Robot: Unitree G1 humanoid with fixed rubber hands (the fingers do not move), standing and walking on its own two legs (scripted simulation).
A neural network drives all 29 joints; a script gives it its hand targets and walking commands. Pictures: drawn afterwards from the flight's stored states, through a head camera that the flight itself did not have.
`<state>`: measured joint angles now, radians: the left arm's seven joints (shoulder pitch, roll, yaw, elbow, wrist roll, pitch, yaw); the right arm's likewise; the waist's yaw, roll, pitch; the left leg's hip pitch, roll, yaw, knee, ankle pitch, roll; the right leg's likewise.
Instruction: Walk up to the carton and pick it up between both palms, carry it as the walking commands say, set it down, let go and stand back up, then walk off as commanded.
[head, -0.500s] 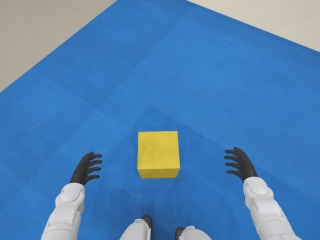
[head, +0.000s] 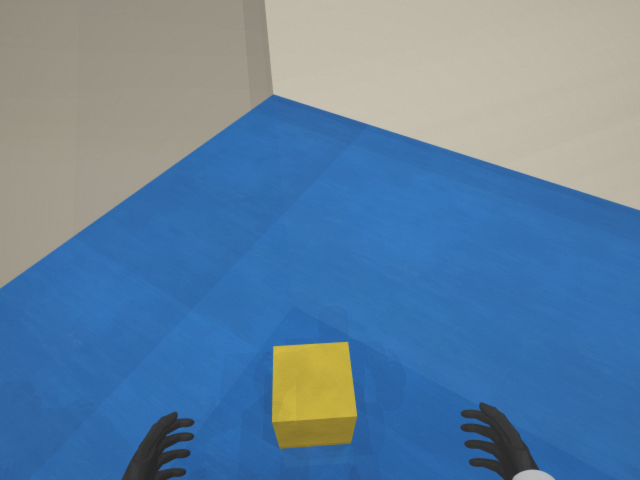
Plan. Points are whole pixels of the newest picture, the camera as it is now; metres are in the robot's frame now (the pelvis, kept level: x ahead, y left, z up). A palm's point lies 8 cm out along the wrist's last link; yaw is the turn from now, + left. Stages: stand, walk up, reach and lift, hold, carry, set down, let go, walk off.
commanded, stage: let go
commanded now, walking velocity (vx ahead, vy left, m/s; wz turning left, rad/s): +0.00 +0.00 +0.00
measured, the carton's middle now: (313, 396) +0.46 +0.03 -0.65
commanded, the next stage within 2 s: stand in 0.18 s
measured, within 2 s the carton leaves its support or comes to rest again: neither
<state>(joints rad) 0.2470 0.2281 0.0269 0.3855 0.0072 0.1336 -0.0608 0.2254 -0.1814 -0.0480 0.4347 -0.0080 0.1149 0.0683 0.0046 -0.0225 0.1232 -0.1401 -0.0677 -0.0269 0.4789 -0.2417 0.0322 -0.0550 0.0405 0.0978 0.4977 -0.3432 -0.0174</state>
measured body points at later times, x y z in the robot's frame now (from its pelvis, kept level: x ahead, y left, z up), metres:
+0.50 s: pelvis +0.02 +0.00 +0.00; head -0.03 +0.01 +0.44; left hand +0.15 +0.29 -0.09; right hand +0.18 -0.29 -0.07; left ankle +0.02 +0.10 -0.74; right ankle -0.04 -0.11 -0.74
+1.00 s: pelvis +0.00 +0.01 +0.00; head -0.05 +0.02 +0.45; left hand +0.11 +0.31 -0.10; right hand +0.13 -0.28 -0.09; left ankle +0.02 +0.10 -0.74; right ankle -0.04 -0.11 -0.74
